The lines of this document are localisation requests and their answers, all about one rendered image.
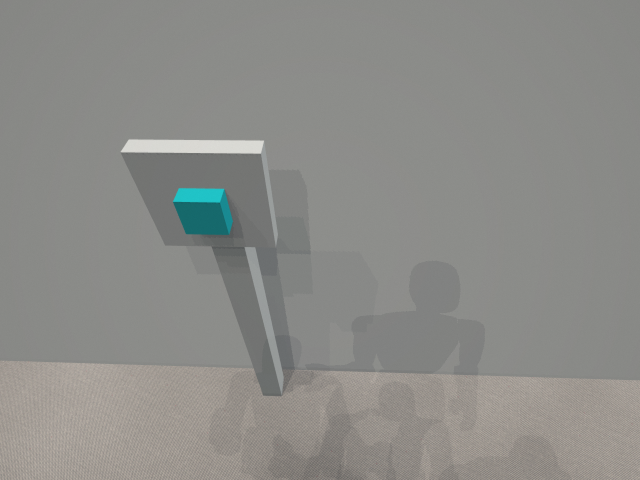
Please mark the panel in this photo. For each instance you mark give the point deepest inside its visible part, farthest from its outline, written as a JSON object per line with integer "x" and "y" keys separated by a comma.
{"x": 160, "y": 167}

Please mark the button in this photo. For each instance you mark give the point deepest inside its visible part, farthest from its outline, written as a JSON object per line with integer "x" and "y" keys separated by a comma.
{"x": 203, "y": 211}

